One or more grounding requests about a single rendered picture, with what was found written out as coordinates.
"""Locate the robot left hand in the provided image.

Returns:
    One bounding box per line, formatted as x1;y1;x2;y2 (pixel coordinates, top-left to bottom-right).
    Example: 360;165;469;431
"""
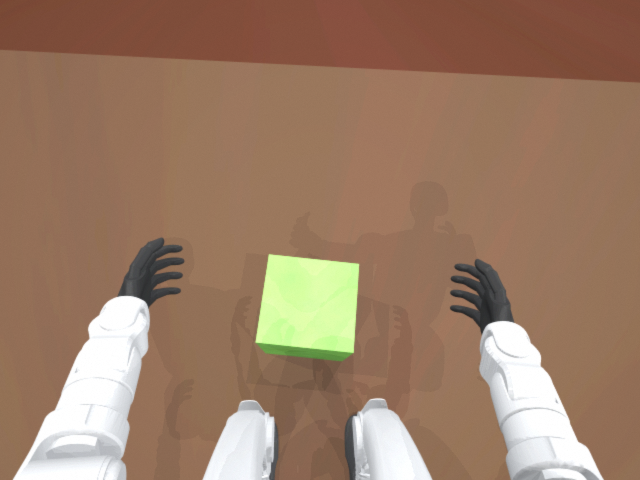
117;238;184;309

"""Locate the left robot upper arm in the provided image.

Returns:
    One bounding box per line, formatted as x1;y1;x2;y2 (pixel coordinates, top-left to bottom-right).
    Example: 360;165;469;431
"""
17;455;126;480

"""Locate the right robot shin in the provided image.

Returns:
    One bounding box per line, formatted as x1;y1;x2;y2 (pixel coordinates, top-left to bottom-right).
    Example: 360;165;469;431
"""
355;398;400;480

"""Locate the carton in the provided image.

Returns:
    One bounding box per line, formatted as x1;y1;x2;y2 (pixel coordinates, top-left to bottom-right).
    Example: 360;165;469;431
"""
256;254;359;361

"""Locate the robot right hand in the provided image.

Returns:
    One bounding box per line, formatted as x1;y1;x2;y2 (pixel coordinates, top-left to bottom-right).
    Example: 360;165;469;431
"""
450;259;514;334

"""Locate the right robot forearm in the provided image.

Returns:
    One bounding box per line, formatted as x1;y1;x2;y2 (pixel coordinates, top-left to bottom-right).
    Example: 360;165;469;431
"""
479;321;604;480

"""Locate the left robot forearm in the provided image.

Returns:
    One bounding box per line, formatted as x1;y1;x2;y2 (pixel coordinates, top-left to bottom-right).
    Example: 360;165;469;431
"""
13;296;150;480

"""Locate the robot right thigh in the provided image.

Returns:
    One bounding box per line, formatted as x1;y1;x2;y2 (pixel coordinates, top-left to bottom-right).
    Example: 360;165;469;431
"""
352;408;432;480

